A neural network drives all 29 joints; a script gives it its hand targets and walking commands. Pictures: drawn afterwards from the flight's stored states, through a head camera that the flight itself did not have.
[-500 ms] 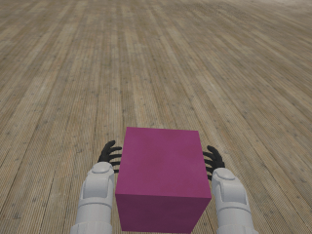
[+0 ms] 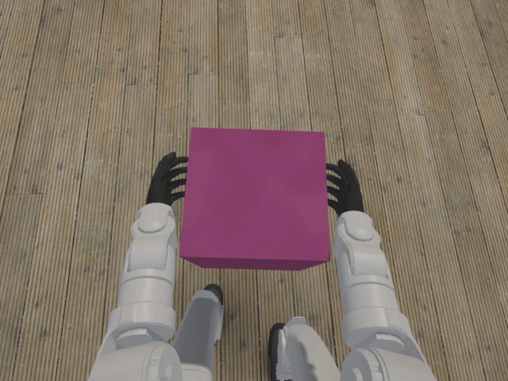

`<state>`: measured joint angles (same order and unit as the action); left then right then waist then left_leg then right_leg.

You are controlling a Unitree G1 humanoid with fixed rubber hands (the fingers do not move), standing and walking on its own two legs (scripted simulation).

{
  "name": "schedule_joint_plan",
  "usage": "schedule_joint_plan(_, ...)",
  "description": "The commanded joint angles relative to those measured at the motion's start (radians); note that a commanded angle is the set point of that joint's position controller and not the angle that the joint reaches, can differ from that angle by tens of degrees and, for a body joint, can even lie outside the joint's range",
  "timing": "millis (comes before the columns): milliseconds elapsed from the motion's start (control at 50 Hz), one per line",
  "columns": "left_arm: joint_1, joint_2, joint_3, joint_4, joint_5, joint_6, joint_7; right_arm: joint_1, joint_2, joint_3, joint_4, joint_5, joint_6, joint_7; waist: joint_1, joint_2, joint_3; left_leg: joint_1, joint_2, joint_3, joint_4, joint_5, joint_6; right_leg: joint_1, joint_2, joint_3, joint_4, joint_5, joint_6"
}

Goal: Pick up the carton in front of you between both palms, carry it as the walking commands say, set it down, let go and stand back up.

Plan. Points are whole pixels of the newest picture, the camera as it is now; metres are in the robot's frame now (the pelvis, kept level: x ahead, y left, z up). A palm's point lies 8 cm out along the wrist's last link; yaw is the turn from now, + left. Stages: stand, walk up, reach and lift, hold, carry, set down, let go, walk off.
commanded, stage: set down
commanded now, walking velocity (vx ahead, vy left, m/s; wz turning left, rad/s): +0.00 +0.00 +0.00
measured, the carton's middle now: (254, 210) +0.39 +0.04 -0.16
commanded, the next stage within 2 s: none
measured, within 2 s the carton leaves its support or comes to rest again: rests again in 1.96 s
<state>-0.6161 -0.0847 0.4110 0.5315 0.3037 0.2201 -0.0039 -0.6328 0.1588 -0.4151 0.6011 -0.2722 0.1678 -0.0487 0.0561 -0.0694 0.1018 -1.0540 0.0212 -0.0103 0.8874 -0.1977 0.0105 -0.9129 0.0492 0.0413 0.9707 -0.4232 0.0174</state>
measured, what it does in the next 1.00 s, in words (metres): lowers itself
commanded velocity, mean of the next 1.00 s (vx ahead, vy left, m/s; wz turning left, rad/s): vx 0.00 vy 0.00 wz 0.00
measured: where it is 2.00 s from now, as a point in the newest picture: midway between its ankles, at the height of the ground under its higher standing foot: (243, 350)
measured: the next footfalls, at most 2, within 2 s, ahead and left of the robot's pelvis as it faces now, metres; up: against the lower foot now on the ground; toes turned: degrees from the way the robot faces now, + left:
none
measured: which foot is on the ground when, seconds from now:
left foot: down 0.00-1.00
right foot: down 0.00-1.00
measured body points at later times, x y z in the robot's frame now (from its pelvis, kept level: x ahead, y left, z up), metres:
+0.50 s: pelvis -0.01 -0.01 -0.12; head +0.25 +0.04 +0.24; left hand +0.43 +0.22 -0.22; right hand +0.47 -0.08 -0.21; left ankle +0.12 +0.11 -0.67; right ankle +0.02 -0.13 -0.67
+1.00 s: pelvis -0.04 -0.01 -0.24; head +0.29 +0.05 +0.06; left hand +0.45 +0.24 -0.37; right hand +0.51 -0.06 -0.37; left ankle +0.12 +0.11 -0.67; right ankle +0.02 -0.13 -0.67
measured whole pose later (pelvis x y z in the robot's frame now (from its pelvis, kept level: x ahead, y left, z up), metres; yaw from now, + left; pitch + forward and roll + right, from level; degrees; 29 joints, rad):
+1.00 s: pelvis -0.04 -0.01 -0.24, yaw -4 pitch +47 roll -5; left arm -1.16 0.09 0.50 0.63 0.22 0.35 0.04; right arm -1.27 -0.06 -0.36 0.82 -0.14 0.28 -0.12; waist 0.12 -0.10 0.01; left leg -2.24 0.02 -0.06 1.74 -0.33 -0.01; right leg -2.07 0.11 0.00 1.88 -0.64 0.04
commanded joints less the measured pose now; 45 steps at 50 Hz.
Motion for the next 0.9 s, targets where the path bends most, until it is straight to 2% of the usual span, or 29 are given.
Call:
schedule_joint_plan(0,-0.578,-0.81,-0.615,-0.076,-0.162,-0.09,-0.175,-0.596,0.827,0.629,-0.091,0.176,-0.1,0.159,0.03,0.077,-1.204,0.907,-0.119,-0.049,0.197,0.566,0.002,-0.215,0.128,0.009,-0.03,0.283,0.0)
schedule_joint_plan(40,-0.58,-0.792,-0.632,-0.102,-0.18,-0.082,-0.178,-0.617,0.839,0.675,-0.128,0.206,-0.09,0.134,0.05,0.066,-1.288,0.825,-0.126,-0.031,0.24,0.561,0.0,-0.233,0.129,0.011,0.011,0.307,0.009)
schedule_joint_plan(80,-0.58,-0.773,-0.609,-0.096,-0.181,-0.061,-0.188,-0.628,0.847,0.681,-0.123,0.214,-0.066,0.119,0.067,0.051,-1.269,0.698,-0.131,-0.01,0.262,0.483,-0.002,-0.257,0.133,0.011,0.04,0.278,0.018)
schedule_joint_plan(160,-0.607,-0.77,-0.532,-0.016,-0.145,-0.001,-0.235,-0.667,0.882,0.603,-0.031,0.181,-0.002,0.13,0.081,0.023,-1.093,0.398,-0.139,0.027,0.283,0.214,-0.006,-0.316,0.137,0.003,0.076,0.119,0.029)
schedule_joint_plan(220,-0.642,-0.783,-0.473,0.052,-0.12,0.039,-0.266,-0.708,0.889,0.529,0.032,0.147,0.037,0.149,0.079,0.026,-1.015,0.274,-0.141,0.034,0.311,0.121,-0.005,-0.393,0.141,-0.006,0.104,0.045,0.025)
schedule_joint_plan(280,-0.681,-0.786,-0.432,0.093,-0.107,0.059,-0.279,-0.748,0.877,0.475,0.069,0.126,0.053,0.162,0.074,0.038,-1.005,0.214,-0.143,0.037,0.351,0.111,-0.009,-0.468,0.149,-0.018,0.149,0.03,0.018)
schedule_joint_plan(360,-0.732,-0.783,-0.418,0.104,-0.113,0.059,-0.275,-0.803,0.852,0.454,0.075,0.128,0.046,0.169,0.075,0.057,-1.066,0.166,-0.145,0.042,0.419,0.165,-0.022,-0.555,0.16,-0.032,0.231,0.061,0.013)
schedule_joint_plan(460,-0.799,-0.771,-0.451,0.074,-0.15,0.048,-0.251,-0.884,0.817,0.499,0.047,0.169,0.028,0.163,0.089,0.071,-1.209,0.149,-0.144,0.041,0.511,0.257,-0.041,-0.647,0.174,-0.049,0.341,0.102,0.015)
schedule_joint_plan(560,-0.867,-0.755,-0.49,0.034,-0.195,0.052,-0.221,-0.967,0.785,0.552,0.019,0.216,0.028,0.16,0.105,0.067,-1.337,0.152,-0.142,0.039,0.585,0.292,-0.054,-0.726,0.186,-0.072,0.439,0.091,0.017)
schedule_joint_plan(680,-0.955,-0.727,-0.493,0.017,-0.222,0.069,-0.195,-1.057,0.744,0.552,0.037,0.245,0.05,0.168,0.123,0.061,-1.365,0.121,-0.139,0.029,0.649,0.248,-0.06,-0.853,0.192,-0.094,0.534,0.027,0.017)
schedule_joint_plan(880,-1.135,-0.665,-0.425,0.057,-0.221,0.089,-0.189,-1.207,0.653,0.468,0.137,0.241,0.073,0.173,0.131,0.066,-1.284,0.001,-0.126,0.02,0.76,0.111,-0.057,-1.058,0.189,-0.109,0.661,-0.089,0.005)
